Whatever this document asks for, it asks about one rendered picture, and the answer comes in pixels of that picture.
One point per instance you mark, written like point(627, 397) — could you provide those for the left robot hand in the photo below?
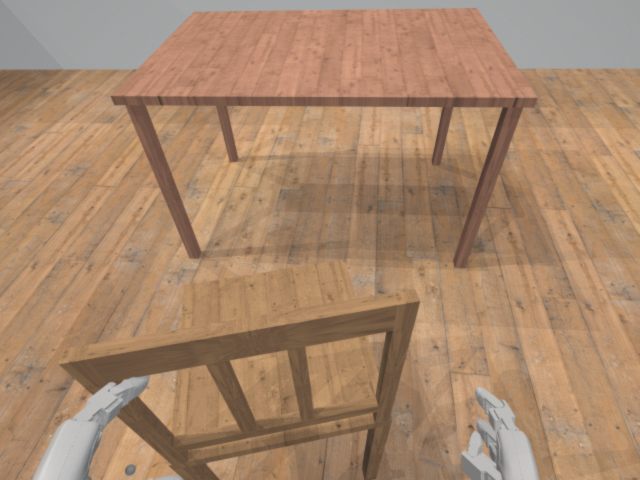
point(70, 452)

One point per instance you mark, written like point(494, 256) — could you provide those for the chair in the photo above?
point(263, 361)

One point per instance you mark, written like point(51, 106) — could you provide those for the right robot hand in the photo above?
point(509, 448)

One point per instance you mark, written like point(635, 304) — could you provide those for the table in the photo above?
point(446, 57)

